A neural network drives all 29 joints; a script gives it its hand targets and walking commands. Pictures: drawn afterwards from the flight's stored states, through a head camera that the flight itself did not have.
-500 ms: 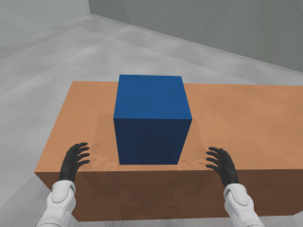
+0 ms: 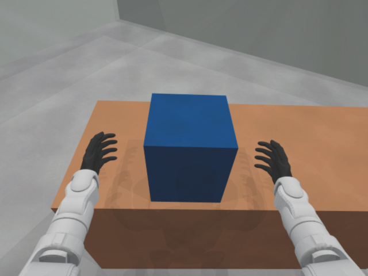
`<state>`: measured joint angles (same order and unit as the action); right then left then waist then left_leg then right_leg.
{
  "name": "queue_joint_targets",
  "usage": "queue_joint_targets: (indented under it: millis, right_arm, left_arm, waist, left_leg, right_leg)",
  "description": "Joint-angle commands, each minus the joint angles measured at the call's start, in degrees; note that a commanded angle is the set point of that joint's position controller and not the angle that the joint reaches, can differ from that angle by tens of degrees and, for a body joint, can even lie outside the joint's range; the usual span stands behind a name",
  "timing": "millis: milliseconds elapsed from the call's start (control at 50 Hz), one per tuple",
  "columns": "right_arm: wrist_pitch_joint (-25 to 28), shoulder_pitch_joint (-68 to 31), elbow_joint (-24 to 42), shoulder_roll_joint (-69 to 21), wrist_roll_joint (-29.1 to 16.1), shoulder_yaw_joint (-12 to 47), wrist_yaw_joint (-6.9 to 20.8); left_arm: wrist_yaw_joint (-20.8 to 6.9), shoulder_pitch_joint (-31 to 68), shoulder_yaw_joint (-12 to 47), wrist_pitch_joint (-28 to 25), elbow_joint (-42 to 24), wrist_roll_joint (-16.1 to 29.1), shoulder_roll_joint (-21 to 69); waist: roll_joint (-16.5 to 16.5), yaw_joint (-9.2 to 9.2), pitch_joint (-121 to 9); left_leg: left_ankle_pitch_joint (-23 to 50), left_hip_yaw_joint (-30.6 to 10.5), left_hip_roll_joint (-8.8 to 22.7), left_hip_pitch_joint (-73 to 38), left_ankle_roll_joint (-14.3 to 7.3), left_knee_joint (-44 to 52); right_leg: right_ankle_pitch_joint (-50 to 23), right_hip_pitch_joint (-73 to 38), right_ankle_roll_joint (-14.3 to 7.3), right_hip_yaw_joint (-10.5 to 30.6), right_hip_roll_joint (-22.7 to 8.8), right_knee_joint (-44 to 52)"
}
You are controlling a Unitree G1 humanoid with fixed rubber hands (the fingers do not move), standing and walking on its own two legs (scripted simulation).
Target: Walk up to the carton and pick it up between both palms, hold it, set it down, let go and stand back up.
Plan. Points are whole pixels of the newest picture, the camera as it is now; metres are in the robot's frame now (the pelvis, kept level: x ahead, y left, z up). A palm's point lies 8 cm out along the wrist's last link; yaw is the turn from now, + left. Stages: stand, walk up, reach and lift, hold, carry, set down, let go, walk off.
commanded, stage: reach and lift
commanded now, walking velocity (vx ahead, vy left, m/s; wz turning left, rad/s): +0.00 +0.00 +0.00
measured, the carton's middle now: (187, 149) +0.46 +0.01 -0.01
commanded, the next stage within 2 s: none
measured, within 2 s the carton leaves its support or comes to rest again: neither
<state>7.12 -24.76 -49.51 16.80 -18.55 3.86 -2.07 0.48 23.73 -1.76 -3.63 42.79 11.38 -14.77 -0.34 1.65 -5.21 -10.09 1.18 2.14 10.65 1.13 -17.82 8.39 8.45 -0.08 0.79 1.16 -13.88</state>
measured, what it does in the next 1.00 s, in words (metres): stands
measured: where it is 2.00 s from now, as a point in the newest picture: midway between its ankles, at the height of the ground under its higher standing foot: outside the picture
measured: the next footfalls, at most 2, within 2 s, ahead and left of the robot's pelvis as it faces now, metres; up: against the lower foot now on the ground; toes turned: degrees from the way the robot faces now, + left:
none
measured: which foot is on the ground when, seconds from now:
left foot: down 0.00-1.00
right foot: down 0.00-1.00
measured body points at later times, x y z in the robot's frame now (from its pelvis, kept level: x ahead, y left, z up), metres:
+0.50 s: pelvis -0.01 +0.00 +0.00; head +0.00 +0.00 +0.45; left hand +0.41 +0.23 +0.12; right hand +0.42 -0.21 +0.11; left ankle -0.01 +0.13 -0.75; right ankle -0.02 -0.12 -0.75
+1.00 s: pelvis -0.01 +0.00 -0.01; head +0.02 +0.01 +0.44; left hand +0.46 +0.23 +0.18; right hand +0.46 -0.22 +0.17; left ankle -0.01 +0.13 -0.75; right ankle -0.02 -0.12 -0.75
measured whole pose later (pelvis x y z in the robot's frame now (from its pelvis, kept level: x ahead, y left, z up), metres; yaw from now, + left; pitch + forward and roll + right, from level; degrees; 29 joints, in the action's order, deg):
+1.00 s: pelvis -0.01 +0.00 -0.01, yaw +0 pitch +16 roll -1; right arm -2.3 -65.8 -76.4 24.6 -28.4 11.5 0.7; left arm 2.1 66.3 9.6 0.6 74.5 25.7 -23.4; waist 0.2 0.5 -13.4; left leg -8.8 0.4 2.2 28.8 0.9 -21.6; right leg 6.9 26.4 0.3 0.3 1.3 -17.2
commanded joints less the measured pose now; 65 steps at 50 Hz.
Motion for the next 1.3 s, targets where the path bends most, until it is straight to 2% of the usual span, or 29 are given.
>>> queue_joint_targets:
  millis: [0,140,220,340,400,460,820,860,940,1040,1080,1100,1120,1140,1180,1280]
  right_arm:
    - [0.9,-20.6,7.3,7.9,-0.3,-2.1,-0.5]
    - [-0.7,-27.7,5.5,8.7,-1.3,-1.6,-1.1]
    - [-2.1,-32.7,2.1,9.1,-2.0,-0.6,-1.0]
    - [-2.7,-37.6,-2.1,10.3,-3.5,0.7,-1.0]
    - [-3.3,-41.9,-3.6,11.3,-3.9,0.8,-0.7]
    - [-3.7,-44.6,-5.2,12.2,-4.4,1.0,-0.4]
    - [-7.0,-62.6,-16.8,16.0,-8.6,5.1,2.2]
    - [-7.0,-64.2,-16.9,16.1,-9.2,5.7,2.3]
    - [-7.7,-67.6,-19.6,16.5,-10.0,6.5,2.8]
    - [-7.5,-68.1,-22.1,16.9,-10.8,7.2,3.5]
    - [-7.1,-67.4,-23.0,16.8,-10.9,7.5,3.7]
    - [-7.3,-68.5,-21.9,12.1,-11.7,11.7,3.8]
    - [-6.1,-65.9,-23.3,12.9,-13.3,11.0,3.7]
    - [-5.0,-65.9,-23.5,12.9,-12.9,11.3,3.8]
    - [-2.9,-63.2,-25.8,13.6,-12.4,10.4,4.0]
    - [1.2,-62.3,-23.8,15.8,-9.0,5.6,4.5]
  left_arm:
    - [0.0,19.1,-2.2,-0.7,-7.8,-0.1,-7.0]
    - [-0.1,26.1,-3.1,1.4,-5.9,0.0,-8.4]
    - [0.0,30.5,-2.5,2.2,-1.8,1.1,-8.9]
    - [0.1,35.4,-1.8,2.2,2.5,1.9,-9.9]
    - [0.5,39.7,-1.1,2.3,4.6,3.1,-10.8]
    - [0.9,42.7,0.2,2.1,6.0,4.4,-11.2]
    - [1.7,61.5,8.4,2.4,20.9,12.8,-16.5]
    - [1.6,63.0,8.7,2.3,22.0,13.4,-16.9]
    - [1.6,67.0,10.3,2.2,24.9,14.7,-17.6]
    - [1.4,67.7,10.7,1.7,27.7,14.4,-17.1]
    - [1.2,66.9,10.5,1.0,29.3,14.3,-16.8]
    - [0.6,66.4,9.0,0.8,35.9,13.6,-16.2]
    - [0.5,65.3,9.4,-0.8,34.8,13.8,-15.9]
    - [0.4,64.6,9.9,-2.4,36.4,13.4,-15.2]
    - [-0.1,63.3,9.9,-5.0,36.8,12.4,-13.9]
    - [0.3,65.0,9.2,-9.1,30.3,12.2,-12.9]
  waist:
    - [0.4,-0.31,-17.9]
    - [0.6,-0.25,-21.3]
    - [0.5,-0.02,-21.3]
    - [0.8,0.0,-25.0]
    - [0.7,0.0,-25.6]
    - [0.9,-0.22,-28.4]
    - [0.9,-0.94,-35.8]
    - [0.4,-1.02,-37.1]
    - [0.3,-1.47,-37.8]
    - [1.2,-1.56,-38.7]
    - [0.3,-1.74,-37.6]
    - [-3.6,0.79,-30.4]
    - [-3.5,-0.21,-32.4]
    - [-3.1,-0.56,-33.8]
    - [-0.5,-1.43,-34.4]
    - [4.9,-0.92,-42.2]
  left_leg:
    - [19.0,0.8,-2.8,-11.2,2.3,-2.1]
    - [19.4,0.9,-2.9,-10.4,2.0,-2.5]
    - [18.5,0.9,-2.7,-9.4,1.8,-2.8]
    - [21.2,0.7,-2.6,-8.6,1.7,-3.8]
    - [19.1,0.4,-2.3,-7.9,1.8,-3.9]
    - [20.8,0.3,-2.0,-8.2,2.0,-4.6]
    - [17.7,-0.5,-0.9,-0.7,1.7,-5.8]
    - [19.0,-0.4,-1.0,0.2,1.5,-6.0]
    - [18.3,-0.7,-0.8,1.7,1.6,-5.8]
    - [20.8,-0.8,-0.7,1.6,2.1,-6.1]
    - [20.6,-0.7,-0.7,2.8,2.0,-6.1]
    - [20.8,-0.4,-1.4,8.8,0.5,-7.2]
    - [17.2,-0.2,-1.7,15.3,-0.1,-5.3]
    - [17.6,-0.2,-1.1,15.4,-0.3,-4.5]
    - [21.1,-0.4,-0.8,12.0,0.7,-5.4]
    - [28.4,-0.4,-0.6,-1.0,4.4,-8.3]
  right_leg:
    - [-14.1,-0.3,1.4,-1.0,1.5,0.6]
    - [-15.5,-0.1,1.6,-1.3,1.5,-0.1]
    - [-14.2,1.4,1.7,-1.3,1.4,-0.3]
    - [-17.5,1.5,2.0,-1.1,1.6,-1.2]
    - [-14.8,3.6,2.0,-1.4,1.6,-1.2]
    - [-15.7,4.8,2.1,-1.7,1.8,-1.6]
    - [-15.8,8.3,3.5,-1.8,0.6,-4.1]
    - [-17.9,7.3,3.9,-1.6,0.5,-4.4]
    - [-17.8,7.8,4.0,-1.7,0.2,-4.8]
    - [-19.4,7.9,3.8,-1.6,0.2,-4.9]
    - [-19.4,7.7,3.9,-1.4,0.0,-4.9]
    - [-20.6,2.3,5.8,-0.6,-0.6,-6.1]
    - [-20.8,-1.2,6.4,0.0,-1.3,-6.9]
    - [-22.5,-1.9,6.4,0.1,-1.3,-7.9]
    - [-21.9,2.5,5.1,0.3,-1.0,-7.5]
    - [-18.2,17.8,2.9,-1.3,1.1,-4.4]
